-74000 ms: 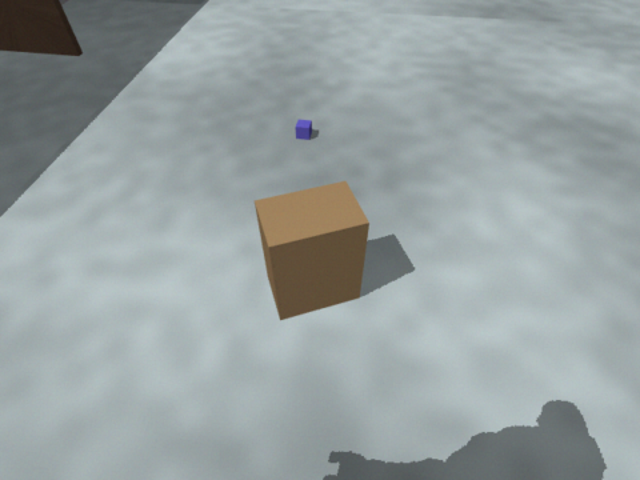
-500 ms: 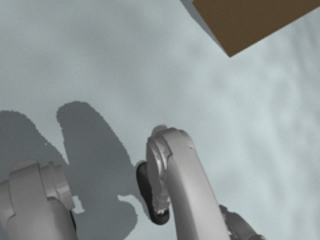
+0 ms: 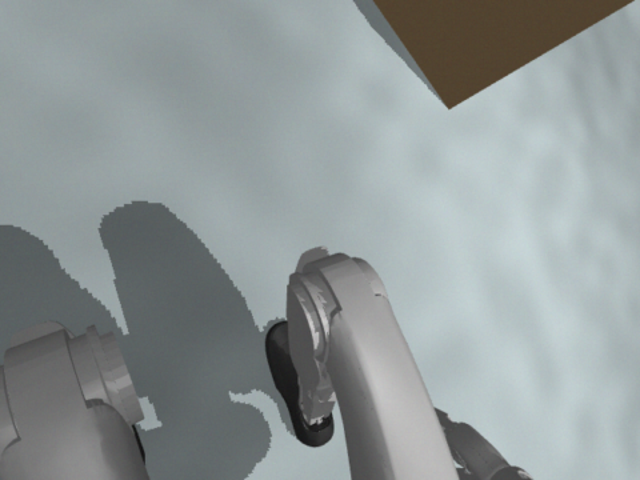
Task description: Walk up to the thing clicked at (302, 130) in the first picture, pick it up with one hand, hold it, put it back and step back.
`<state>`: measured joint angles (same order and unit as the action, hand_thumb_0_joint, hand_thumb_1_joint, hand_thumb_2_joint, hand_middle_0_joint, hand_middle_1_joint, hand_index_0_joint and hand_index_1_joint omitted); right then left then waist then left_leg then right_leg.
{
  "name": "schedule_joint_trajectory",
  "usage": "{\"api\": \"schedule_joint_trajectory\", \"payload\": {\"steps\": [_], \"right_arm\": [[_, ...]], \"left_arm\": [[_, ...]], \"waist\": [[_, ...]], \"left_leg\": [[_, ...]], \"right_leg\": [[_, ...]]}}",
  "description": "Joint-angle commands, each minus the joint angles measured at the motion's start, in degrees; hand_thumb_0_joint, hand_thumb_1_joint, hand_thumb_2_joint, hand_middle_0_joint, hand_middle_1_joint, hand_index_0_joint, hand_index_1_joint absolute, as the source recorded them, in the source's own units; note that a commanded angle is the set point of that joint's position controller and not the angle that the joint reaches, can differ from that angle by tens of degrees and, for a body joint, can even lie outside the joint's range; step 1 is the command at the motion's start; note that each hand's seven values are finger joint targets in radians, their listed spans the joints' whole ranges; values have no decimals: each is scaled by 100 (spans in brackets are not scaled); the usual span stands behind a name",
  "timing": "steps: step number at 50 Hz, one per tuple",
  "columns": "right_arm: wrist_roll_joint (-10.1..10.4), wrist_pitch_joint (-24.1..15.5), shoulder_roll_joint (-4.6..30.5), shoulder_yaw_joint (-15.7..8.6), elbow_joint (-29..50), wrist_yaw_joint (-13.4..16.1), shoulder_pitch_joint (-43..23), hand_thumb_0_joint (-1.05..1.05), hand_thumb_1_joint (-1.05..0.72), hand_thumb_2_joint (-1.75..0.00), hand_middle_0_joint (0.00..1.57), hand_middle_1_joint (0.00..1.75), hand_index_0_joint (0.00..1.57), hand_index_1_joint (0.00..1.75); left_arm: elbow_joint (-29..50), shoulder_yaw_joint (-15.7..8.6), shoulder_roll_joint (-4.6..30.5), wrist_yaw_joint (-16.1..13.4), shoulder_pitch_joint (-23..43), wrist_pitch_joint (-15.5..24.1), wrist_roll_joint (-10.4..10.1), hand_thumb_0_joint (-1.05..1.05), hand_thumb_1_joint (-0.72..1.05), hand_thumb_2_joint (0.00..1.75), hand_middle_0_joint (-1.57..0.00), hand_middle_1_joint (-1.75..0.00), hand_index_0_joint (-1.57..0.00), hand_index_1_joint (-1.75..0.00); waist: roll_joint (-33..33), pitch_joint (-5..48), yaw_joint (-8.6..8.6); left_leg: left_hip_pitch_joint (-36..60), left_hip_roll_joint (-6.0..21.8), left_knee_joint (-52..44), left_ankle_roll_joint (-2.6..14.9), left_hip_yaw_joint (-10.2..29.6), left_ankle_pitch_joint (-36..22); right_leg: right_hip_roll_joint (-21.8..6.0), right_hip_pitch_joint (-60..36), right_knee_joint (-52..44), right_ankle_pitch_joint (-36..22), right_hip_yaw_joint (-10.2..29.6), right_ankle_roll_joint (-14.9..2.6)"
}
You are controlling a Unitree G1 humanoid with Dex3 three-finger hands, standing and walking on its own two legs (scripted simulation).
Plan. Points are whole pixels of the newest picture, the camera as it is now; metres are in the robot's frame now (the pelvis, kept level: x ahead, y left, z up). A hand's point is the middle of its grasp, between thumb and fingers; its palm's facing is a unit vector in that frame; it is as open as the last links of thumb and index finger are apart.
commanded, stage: open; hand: left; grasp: from above
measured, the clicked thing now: out of the picture +0.45 +0.35 -0.26
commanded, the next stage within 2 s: withdraw in 0.50 s
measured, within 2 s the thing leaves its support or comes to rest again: rests again in 0.90 s
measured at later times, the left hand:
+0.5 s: hand out of the picture +0.44 +0.35 -0.23, palm faces -0.47 -0.10 -0.88, open 13.1 cm
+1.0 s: hand out of the picture +0.47 +0.38 -0.12, palm faces -0.27 -0.07 -0.96, open 13.8 cm
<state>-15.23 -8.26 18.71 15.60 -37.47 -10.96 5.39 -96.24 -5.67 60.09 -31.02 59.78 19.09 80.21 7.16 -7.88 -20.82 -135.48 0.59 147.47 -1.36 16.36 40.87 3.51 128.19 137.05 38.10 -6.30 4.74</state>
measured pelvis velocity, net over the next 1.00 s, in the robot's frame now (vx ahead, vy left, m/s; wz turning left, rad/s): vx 0.01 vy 0.00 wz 0.04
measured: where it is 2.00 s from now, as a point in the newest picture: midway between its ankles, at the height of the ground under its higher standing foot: (225, 447)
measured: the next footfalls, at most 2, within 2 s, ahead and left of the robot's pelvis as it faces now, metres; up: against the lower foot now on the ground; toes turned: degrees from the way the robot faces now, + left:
none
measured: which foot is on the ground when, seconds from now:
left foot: down 0.00-1.00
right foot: down 0.00-1.00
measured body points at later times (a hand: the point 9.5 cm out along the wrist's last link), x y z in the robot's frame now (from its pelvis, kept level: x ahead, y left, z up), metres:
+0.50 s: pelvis +0.00 +0.00 +0.00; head +0.26 +0.14 +0.34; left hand +0.46 +0.35 -0.17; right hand +0.08 -0.26 -0.05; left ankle +0.06 +0.13 -0.26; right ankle +0.12 -0.14 -0.26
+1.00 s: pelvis +0.01 +0.00 +0.03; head +0.23 +0.12 +0.40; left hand +0.48 +0.38 -0.07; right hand +0.09 -0.25 -0.06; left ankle +0.06 +0.13 -0.26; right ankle +0.12 -0.14 -0.26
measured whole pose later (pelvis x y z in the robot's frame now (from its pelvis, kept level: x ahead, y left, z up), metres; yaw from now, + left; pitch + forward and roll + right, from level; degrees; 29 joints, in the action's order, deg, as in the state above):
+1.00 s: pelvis +0.01 +0.00 +0.03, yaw +2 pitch +34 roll -13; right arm -9.0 -5.7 16.2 6.8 -39.3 -13.9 9.3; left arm -76.0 -6.4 48.3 -24.0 55.4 4.6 69.9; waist 0.6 2.7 -15.1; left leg -135.5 0.7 141.2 -0.9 12.4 40.7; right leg 1.6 128.8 133.2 39.3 -4.0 3.9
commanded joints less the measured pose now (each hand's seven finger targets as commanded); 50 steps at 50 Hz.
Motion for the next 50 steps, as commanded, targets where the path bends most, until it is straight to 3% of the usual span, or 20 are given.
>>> {"api": "schedule_joint_trajectory", "payload": {"steps": [1,6,9,10,11,12,14,19,25,26,29,30,32,34,35,37,39,41,46,50], "right_arm": [[2,24,1840,-603,-47,81,934,0,-90,-90,20,30,20,30],[35,35,1914,-650,-15,68,917,0,-90,-90,20,30,20,30],[-5,28,1874,-641,36,30,906,0,-90,-90,20,30,20,30],[-11,48,1886,-640,-12,38,951,0,-90,-90,20,30,20,30],[10,30,1869,-626,58,22,981,0,-90,-90,20,30,20,30],[33,38,1910,-669,41,39,932,0,-90,-90,20,30,20,30],[30,41,1878,-631,34,23,983,0,-90,-90,20,30,20,30],[43,97,1941,-675,79,33,1033,0,-90,-90,20,30,20,30],[25,126,1903,-624,109,65,927,0,-90,-90,20,30,20,30],[37,150,1934,-640,80,80,947,0,-90,-90,20,30,20,30],[0,124,1867,-595,82,78,950,0,-90,-90,20,30,20,30],[20,132,1873,-622,28,87,1007,0,-90,-90,20,30,20,30],[30,109,1888,-611,-1,67,1017,0,-90,-90,20,30,20,30],[41,69,1943,-665,109,61,985,0,-91,-90,20,30,20,30],[56,55,1877,-694,59,35,1122,0,-91,-90,20,30,20,30],[56,6,1832,-774,41,-23,1110,0,-90,-90,20,30,20,30],[155,-2,1809,-932,93,-76,1107,0,-90,-90,20,30,20,30],[224,-2,1733,-1089,78,-139,1135,0,-90,-90,20,30,20,30],[623,161,1521,-1450,11,-240,1250,0,-90,-90,20,30,20,30],[876,457,1444,-1649,-115,-162,1557,0,-90,-90,20,30,20,30]], "left_arm": [[770,-54,1291,-270,1518,-46,-117,0,-19,71,-34,-75,-36,-73],[745,-207,1504,-268,1366,-99,-110,0,-26,78,-29,-79,-29,-78],[849,-81,1238,-192,1416,-115,-145,0,-30,81,-25,-82,-26,-81],[860,-204,1362,-201,1405,-106,-181,0,-30,81,-25,-83,-25,-82],[833,-83,1273,-148,1417,-129,-183,0,-31,82,-23,-85,-24,-84],[920,-153,1304,-138,1392,-110,-255,0,-32,82,-23,-85,-24,-84],[816,-76,1264,-89,1303,-121,-210,0,-34,84,-21,-88,-22,-87],[944,-254,1447,-37,1280,-65,-201,0,-36,87,-18,-91,-19,-90],[867,-114,1331,-48,1402,46,-174,0,-39,89,-14,-97,-16,-95],[899,-242,1511,-84,1332,59,-161,0,-40,90,-14,-96,-15,-95],[928,-49,1298,-108,1440,73,-114,0,-42,93,-13,-98,-14,-97],[815,-200,1444,-144,1339,61,-151,0,-41,92,-12,-99,-14,-97],[982,-64,1306,-151,1523,40,-151,0,-45,92,-11,-98,-13,-96],[1318,-283,1590,-228,1676,-9,-138,0,-46,93,-12,-97,-13,-96],[1521,-286,1528,-246,1689,-83,-109,0,-47,93,-11,-98,-13,-96],[1615,-389,1449,-309,1604,-253,-192,0,-47,93,-11,-97,-12,-96],[1913,-643,1361,-351,1424,-481,-397,0,-48,94,-10,-97,-11,-96],[2248,-699,1244,-293,1484,-746,-502,0,-47,94,-11,-96,-12,-95],[3079,-285,342,277,1433,-1435,-1046,0,-46,93,-12,-93,-13,-93],[3293,171,-262,1131,1557,-1754,-1414,0,-43,92,-16,-90,-16,-91]], "waist": [[-3092,3637,-199],[-3099,3692,-161],[-3128,3638,-228],[-3112,3735,-213],[-3080,3693,-259],[-2998,3736,-191],[-3069,3659,-243],[-3119,3673,-205],[-3041,3530,-256],[-2963,3586,-190],[-3042,3633,-245],[-2951,3687,-209],[-3066,3530,-232],[-3273,3833,-132],[-3511,4074,-66],[-3643,4250,-4],[-3864,4500,226],[-4052,4775,378],[-4041,5380,639],[-3267,5097,410]], "left_leg": [[3046,120,-1541,120,-797,-1269],[3030,132,-1556,125,-776,-1322],[3078,128,-1535,114,-786,-1434],[3072,129,-1545,126,-772,-1436],[3003,121,-1529,160,-799,-1348],[2985,122,-1548,138,-778,-1392],[3038,122,-1557,130,-781,-1439],[3202,132,-1577,89,-732,-1552],[2954,129,-1577,131,-749,-1180],[2939,132,-1586,138,-744,-1201],[3029,127,-1558,149,-769,-1275],[2971,143,-1594,163,-757,-1208],[2992,113,-1595,124,-766,-1252],[3230,126,-1666,92,-738,-1291],[3525,130,-1699,69,-764,-1499],[3502,121,-1663,73,-854,-1568],[3618,98,-1865,23,-869,-1668],[3749,104,-1975,8,-905,-1670],[3863,58,-2435,76,-1090,-1547],[3696,22,-2737,177,-1087,-1358]], "right_leg": [[129,-1698,-1058,-1428,-875,-578],[134,-1730,-1028,-1477,-878,-575],[133,-1722,-1040,-1553,-889,-579],[136,-1811,-1064,-1568,-896,-564],[133,-1850,-1081,-1564,-852,-539],[128,-1837,-1120,-1554,-888,-558],[129,-1830,-1073,-1578,-879,-565],[119,-1767,-1054,-1560,-905,-599],[134,-1717,-1123,-1323,-901,-584],[139,-1746,-1146,-1334,-908,-575],[139,-1771,-1125,-1449,-879,-559],[148,-1841,-1158,-1403,-868,-539],[122,-1626,-1093,-1396,-913,-578],[114,-1621,-1070,-1386,-918,-597],[100,-1691,-1022,-1562,-890,-595],[93,-1706,-1045,-1663,-836,-598],[63,-1613,-1032,-1724,-820,-627],[33,-1450,-1046,-1707,-759,-648],[-3,-1518,-1405,-1594,-511,-695],[-33,-1767,-1828,-1489,-358,-682]]}}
